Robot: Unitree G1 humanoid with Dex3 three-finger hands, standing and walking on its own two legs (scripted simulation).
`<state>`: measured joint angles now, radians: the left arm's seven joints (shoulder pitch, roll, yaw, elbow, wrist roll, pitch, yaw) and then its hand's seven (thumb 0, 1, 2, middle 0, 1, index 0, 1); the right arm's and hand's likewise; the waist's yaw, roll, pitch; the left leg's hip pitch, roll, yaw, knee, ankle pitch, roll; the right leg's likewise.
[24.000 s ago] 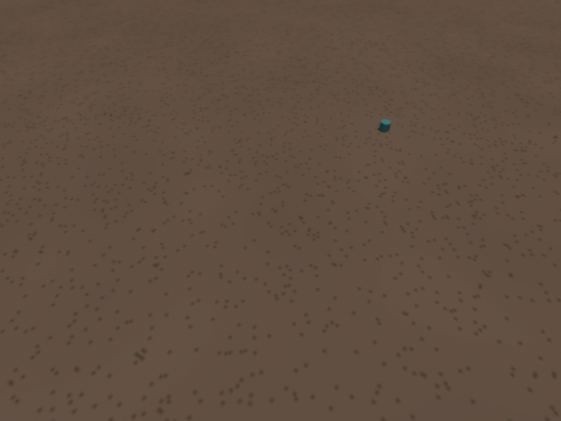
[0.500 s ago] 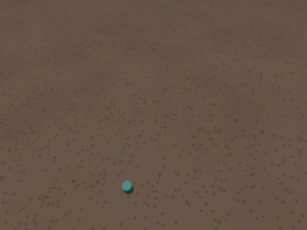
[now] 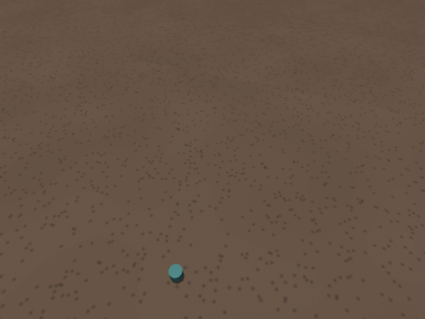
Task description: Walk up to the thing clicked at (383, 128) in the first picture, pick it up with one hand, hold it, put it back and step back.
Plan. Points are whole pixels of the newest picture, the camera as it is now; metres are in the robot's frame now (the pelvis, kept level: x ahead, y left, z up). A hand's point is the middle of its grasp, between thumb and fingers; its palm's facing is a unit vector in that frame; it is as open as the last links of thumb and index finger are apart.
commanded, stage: stand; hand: left
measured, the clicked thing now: (176, 272) +0.48 +0.19 -0.76
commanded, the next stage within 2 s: rise first in 1.54 s
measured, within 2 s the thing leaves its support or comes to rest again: neither
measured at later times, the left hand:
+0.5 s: hand out of the picture +0.07 +0.26 -0.16, palm faces -0.03 -0.94 -0.34, open 7.4 cm
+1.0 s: hand out of the picture +0.07 +0.25 -0.16, palm faces -0.04 -0.94 -0.34, open 7.4 cm
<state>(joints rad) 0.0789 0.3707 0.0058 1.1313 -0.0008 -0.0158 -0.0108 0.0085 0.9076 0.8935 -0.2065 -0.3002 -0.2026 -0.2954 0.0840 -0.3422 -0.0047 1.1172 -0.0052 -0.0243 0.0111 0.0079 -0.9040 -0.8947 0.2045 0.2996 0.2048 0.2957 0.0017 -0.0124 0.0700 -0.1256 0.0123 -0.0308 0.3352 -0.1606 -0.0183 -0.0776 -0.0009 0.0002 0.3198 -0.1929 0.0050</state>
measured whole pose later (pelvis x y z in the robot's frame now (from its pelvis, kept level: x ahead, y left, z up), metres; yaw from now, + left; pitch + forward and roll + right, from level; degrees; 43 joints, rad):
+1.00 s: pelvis +0.00 +0.00 +0.00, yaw +0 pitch -2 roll +0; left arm 0.12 0.36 -0.01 1.13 0.01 -0.01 -0.01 0.01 0.91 0.89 -0.21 -0.30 -0.20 -0.30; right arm 0.10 -0.35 0.00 1.14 -0.01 -0.01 0.01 0.01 -0.90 -0.89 0.20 0.30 0.20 0.30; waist -0.01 -0.01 0.05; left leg -0.14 0.01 -0.03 0.32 -0.15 -0.02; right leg -0.10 0.00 0.00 0.31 -0.19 0.01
